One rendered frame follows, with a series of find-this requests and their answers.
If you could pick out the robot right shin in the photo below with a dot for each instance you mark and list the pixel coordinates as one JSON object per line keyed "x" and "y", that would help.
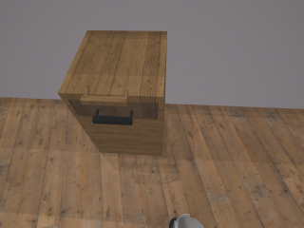
{"x": 184, "y": 215}

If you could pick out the robot right thigh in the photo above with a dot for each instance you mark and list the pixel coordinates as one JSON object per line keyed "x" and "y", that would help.
{"x": 187, "y": 222}

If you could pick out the handle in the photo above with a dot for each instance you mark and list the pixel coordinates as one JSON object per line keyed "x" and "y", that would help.
{"x": 104, "y": 100}
{"x": 119, "y": 120}

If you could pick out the cabinet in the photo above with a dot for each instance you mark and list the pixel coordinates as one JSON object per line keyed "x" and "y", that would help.
{"x": 121, "y": 63}

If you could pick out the drawer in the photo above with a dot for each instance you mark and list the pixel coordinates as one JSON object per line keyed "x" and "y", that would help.
{"x": 141, "y": 110}

